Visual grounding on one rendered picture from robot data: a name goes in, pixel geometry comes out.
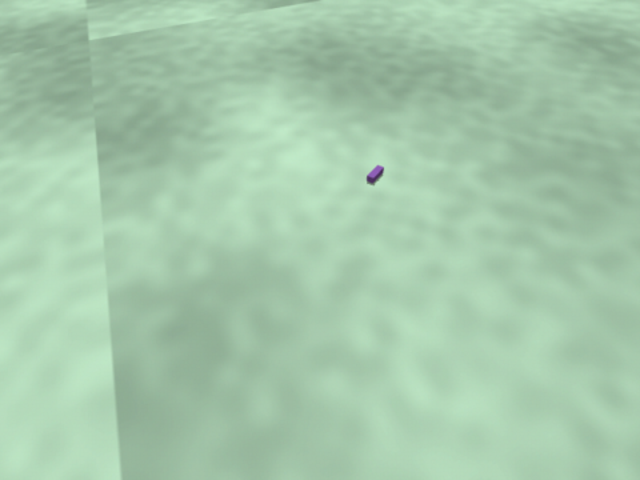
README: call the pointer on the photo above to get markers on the small box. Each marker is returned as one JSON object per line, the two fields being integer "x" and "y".
{"x": 375, "y": 174}

